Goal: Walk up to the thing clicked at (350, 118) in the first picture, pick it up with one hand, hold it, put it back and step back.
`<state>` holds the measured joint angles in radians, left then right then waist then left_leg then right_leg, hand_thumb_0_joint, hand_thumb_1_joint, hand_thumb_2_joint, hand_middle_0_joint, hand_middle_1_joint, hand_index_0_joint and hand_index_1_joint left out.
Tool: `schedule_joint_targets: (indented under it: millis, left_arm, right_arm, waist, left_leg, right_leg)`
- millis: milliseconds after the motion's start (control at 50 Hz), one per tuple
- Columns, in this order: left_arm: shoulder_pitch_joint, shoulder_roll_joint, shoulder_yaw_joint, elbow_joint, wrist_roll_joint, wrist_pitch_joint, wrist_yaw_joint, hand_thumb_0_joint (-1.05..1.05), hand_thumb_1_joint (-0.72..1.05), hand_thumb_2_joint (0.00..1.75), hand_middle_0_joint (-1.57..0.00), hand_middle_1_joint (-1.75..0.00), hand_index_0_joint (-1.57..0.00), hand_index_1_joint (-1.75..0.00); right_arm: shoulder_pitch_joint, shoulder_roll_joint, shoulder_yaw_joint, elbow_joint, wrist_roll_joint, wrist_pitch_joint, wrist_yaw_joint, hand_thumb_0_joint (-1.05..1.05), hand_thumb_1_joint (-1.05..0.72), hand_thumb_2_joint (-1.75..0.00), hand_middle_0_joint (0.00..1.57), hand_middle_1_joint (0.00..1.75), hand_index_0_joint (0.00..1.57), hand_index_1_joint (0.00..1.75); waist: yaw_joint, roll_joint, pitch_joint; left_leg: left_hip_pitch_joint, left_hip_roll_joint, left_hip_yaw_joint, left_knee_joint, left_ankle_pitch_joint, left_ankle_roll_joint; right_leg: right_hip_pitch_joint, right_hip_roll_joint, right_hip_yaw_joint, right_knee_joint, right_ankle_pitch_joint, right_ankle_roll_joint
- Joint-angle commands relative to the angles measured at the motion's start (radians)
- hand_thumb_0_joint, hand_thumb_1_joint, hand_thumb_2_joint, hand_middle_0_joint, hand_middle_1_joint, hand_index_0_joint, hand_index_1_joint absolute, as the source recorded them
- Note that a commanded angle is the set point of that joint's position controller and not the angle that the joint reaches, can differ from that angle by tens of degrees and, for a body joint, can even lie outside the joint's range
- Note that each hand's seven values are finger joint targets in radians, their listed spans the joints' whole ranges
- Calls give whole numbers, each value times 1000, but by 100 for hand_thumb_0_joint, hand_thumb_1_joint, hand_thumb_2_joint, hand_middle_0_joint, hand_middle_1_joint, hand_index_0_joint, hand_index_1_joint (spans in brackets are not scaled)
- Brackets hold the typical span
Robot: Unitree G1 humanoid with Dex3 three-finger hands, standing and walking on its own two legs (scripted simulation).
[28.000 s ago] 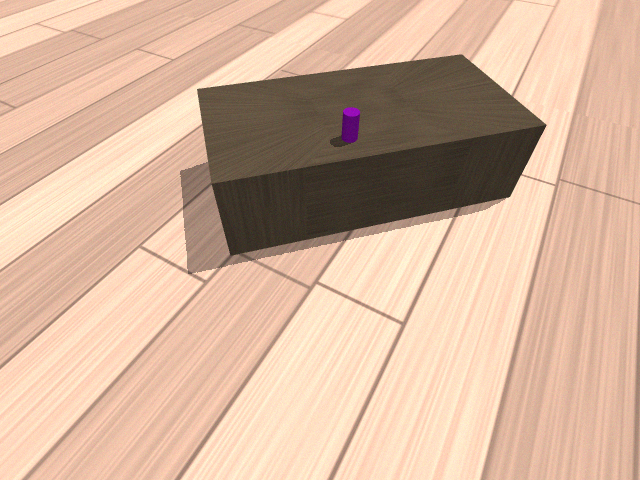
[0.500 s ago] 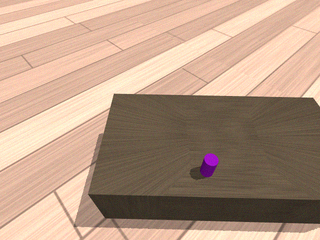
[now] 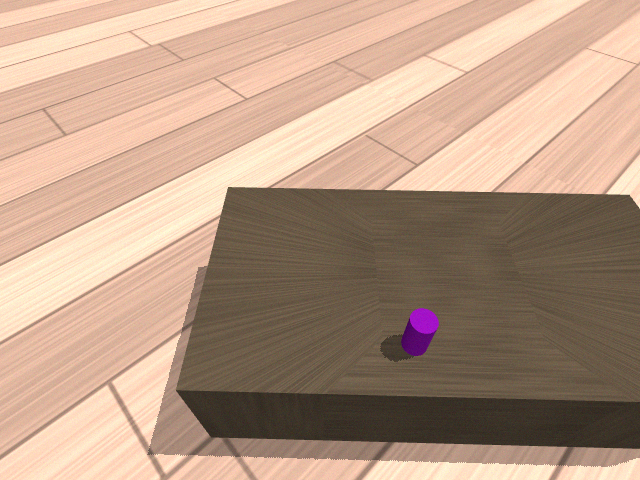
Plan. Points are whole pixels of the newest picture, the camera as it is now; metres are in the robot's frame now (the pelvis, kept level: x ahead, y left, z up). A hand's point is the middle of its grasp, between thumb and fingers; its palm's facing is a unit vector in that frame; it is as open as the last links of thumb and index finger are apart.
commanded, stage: step back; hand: right
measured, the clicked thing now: (418, 332) +0.47 -0.23 -0.34
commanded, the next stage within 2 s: none
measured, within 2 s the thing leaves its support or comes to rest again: neither
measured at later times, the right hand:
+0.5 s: hand out of the picture -0.02 -0.23 -0.16, palm faces -0.05 +0.90 -0.43, open 7.4 cm
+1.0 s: hand out of the picture -0.06 -0.25 -0.17, palm faces +0.03 +0.93 -0.36, open 7.4 cm
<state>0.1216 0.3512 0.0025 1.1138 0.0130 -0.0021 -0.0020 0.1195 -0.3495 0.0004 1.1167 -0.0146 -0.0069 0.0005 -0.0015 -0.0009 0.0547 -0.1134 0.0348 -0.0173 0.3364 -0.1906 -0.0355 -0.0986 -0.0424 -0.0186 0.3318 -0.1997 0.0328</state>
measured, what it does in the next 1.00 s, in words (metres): walks backwards: left foot, then right foot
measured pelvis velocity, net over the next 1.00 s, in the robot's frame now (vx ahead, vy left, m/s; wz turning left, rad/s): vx -0.15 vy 0.02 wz -0.07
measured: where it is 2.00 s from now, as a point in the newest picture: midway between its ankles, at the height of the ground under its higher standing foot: outside the picture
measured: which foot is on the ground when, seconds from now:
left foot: down 0.00-0.22, up 0.24-0.36, down 0.38-0.82, up 0.84-1.00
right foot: down 0.00-0.38, up 0.40-0.76, down 0.78-1.00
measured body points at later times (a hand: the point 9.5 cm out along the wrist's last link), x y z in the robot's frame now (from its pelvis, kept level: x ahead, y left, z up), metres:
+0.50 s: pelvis -0.07 +0.04 -0.02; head +0.01 +0.08 +0.42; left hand +0.08 +0.35 -0.16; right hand -0.02 -0.28 -0.13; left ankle -0.08 +0.14 -0.75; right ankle -0.06 -0.11 -0.70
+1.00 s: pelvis -0.15 +0.02 -0.01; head -0.09 +0.00 +0.43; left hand -0.02 +0.32 -0.12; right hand -0.06 -0.30 -0.15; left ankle -0.18 +0.17 -0.66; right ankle -0.13 -0.08 -0.75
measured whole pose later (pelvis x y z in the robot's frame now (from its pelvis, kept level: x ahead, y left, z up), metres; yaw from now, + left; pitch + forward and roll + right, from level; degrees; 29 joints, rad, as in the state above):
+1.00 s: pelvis -0.15 +0.02 -0.01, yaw -4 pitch +0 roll +2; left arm 0.14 0.34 0.06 0.81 0.03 0.04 0.01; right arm 0.13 -0.40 -0.04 0.86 0.01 0.04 -0.03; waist 0.01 0.02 0.16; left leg -0.44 -0.11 -0.15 1.13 -0.52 -0.01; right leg -0.30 0.01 0.05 0.57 -0.26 -0.04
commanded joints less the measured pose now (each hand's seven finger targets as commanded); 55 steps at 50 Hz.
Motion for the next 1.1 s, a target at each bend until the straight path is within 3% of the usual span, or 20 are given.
schedule_joint_targets:
  millis: [0,140,180,220,260,320,360,380,420,500,620,700,760,780,800,820,840,900,1000,1080]
  left_arm:
    - [-11,260,89,-87,-22,-8,22,0,90,90,-20,-30,-20,-30]
    - [-20,255,101,-168,-13,9,24,0,90,90,-20,-30,-20,-30]
    - [-39,284,110,-200,-8,15,24,0,90,90,-20,-30,-20,-30]
    - [-92,320,119,-234,7,18,26,0,90,90,-20,-30,-20,-30]
    - [-130,325,123,-264,23,18,26,0,90,90,-20,-30,-20,-30]
    - [-173,290,110,-294,19,25,30,0,90,90,-20,-30,-20,-30]
    - [-139,203,95,-315,-5,37,32,0,90,90,-20,-30,-20,-30]
    - [-93,191,99,-310,-2,48,39,0,90,90,-20,-30,-20,-30]
    - [-19,177,91,-300,-1,57,46,0,90,90,-20,-30,-20,-30]
    - [14,220,105,-281,-9,57,43,0,90,90,-20,-30,-20,-30]
    - [-24,205,109,-340,6,31,31,0,90,90,-20,-30,-20,-30]
    - [40,185,113,-330,7,22,22,0,90,90,-20,-30,-20,-30]
    - [135,188,119,-286,21,9,27,0,90,90,-20,-30,-20,-30]
    - [115,263,140,-298,32,2,28,0,90,90,-20,-30,-20,-30]
    - [66,324,153,-322,14,7,24,0,90,90,-20,-30,-20,-30]
    - [33,367,155,-350,27,5,24,0,90,90,-20,-30,-20,-30]
    - [22,326,151,-363,25,3,24,0,90,90,-20,-30,-20,-30]
    - [-41,231,131,-390,10,9,30,0,90,90,-20,-30,-20,-30]
    - [64,209,129,-403,24,15,36,0,90,90,-20,-30,-20,-30]
    - [37,238,130,-425,15,31,37,0,90,90,-20,-30,-20,-30]
  right_arm:
    - [-53,-253,-64,-83,20,7,-4,0,-90,-90,20,30,20,30]
    - [-33,-240,-85,-144,27,34,0,0,-90,-90,20,30,20,30]
    - [-20,-233,-87,-162,22,43,1,0,-90,-90,20,30,20,30]
    - [13,-218,-94,-172,18,58,6,0,-90,-90,20,30,20,30]
    - [65,-222,-98,-181,19,63,13,0,-90,-90,20,30,20,30]
    - [137,-228,-107,-173,23,43,12,0,-90,-90,20,30,20,30]
    - [96,-335,-130,-194,-7,25,0,0,-90,-90,20,30,20,30]
    - [107,-352,-135,-210,-20,19,-6,0,-90,-90,20,30,20,30]
    - [71,-366,-133,-237,-18,17,-14,0,-90,-90,20,30,20,30]
    - [-38,-279,-117,-289,-25,14,-35,0,-90,-90,20,30,20,30]
    - [89,-258,-122,-297,-7,16,-45,0,-90,-90,20,30,20,30]
    - [54,-275,-122,-318,-1,26,-38,0,-90,-90,20,30,20,30]
    - [1,-257,-110,-338,14,35,-29,0,-90,-90,20,30,20,30]
    - [3,-224,-99,-346,24,35,-25,0,-90,-90,20,30,20,30]
    - [-20,-188,-87,-358,29,38,-25,0,-90,-90,20,30,20,30]
    - [-33,-212,-101,-345,20,48,-40,0,-90,-90,20,30,20,30]
    - [-3,-243,-109,-327,17,50,-39,0,-90,-90,20,30,20,30]
    - [59,-224,-92,-290,32,39,-37,0,-90,-90,20,30,20,30]
    - [54,-208,-73,-321,24,22,-44,0,-90,-90,20,30,20,30]
    - [94,-211,-84,-320,5,12,-40,0,-90,-90,20,30,20,30]
  waist:
    - [8,8,-1]
    - [0,-20,-163]
    - [4,-73,-154]
    - [-3,-196,-111]
    - [-25,-226,-70]
    - [-59,-210,-90]
    - [-42,185,-52]
    - [-24,155,-66]
    - [-12,189,-116]
    - [34,203,-84]
    - [-41,105,-126]
    - [-25,155,-146]
    - [25,96,-172]
    - [13,-55,-161]
    - [25,-212,-87]
    - [57,-279,-40]
    - [39,-220,1]
    - [-15,-121,-32]
    - [57,-140,-132]
    - [40,-210,-156]
  left_leg:
    - [-54,88,-65,77,363,83]
    - [-72,44,-30,258,264,113]
    - [-104,-13,2,363,136,96]
    - [-142,-86,12,567,-274,77]
    - [-137,-56,-49,617,-380,91]
    - [-132,-19,-26,328,-135,94]
    - [-101,192,-353,48,422,140]
    - [-17,257,-430,49,552,174]
    - [-3,287,-394,82,683,188]
    - [11,191,-220,123,500,207]
    - [196,223,-212,185,559,276]
    - [117,195,-162,226,429,239]
    - [-43,152,-105,330,295,173]
    - [-216,73,-79,393,129,116]
    - [-327,-99,-6,538,-223,57]
    - [-307,-122,-82,767,-481,43]
    - [-299,-101,-137,855,-470,36]
    - [-365,-161,-159,856,-348,37]
    - [-430,-120,-103,655,-327,4]
    - [-287,-44,-40,349,-281,24]
  right_leg:
    - [-57,-69,53,69,335,-57]
    - [-53,-117,111,141,312,-136]
    - [-95,-196,188,109,317,-195]
    - [-187,-312,286,52,328,-286]
    - [-288,-324,275,57,269,-293]
    - [-218,-202,161,240,242,-179]
    - [-344,94,53,577,-106,-69]
    - [-435,150,148,670,-398,-69]
    - [-438,161,216,804,-427,-73]
    - [-449,143,231,866,-287,-50]
    - [-436,115,159,622,-298,-4]
    - [-279,74,70,326,-226,-29]
    - [-60,51,72,71,99,-63]
    - [18,-68,267,103,258,-110]
    - [-53,-220,450,44,316,-239]
    - [-190,-354,599,14,385,-368]
    - [-236,-347,581,12,388,-372]
    - [-108,-163,274,101,489,-240]
    - [143,-152,250,172,545,-251]
    - [96,-184,255,235,534,-243]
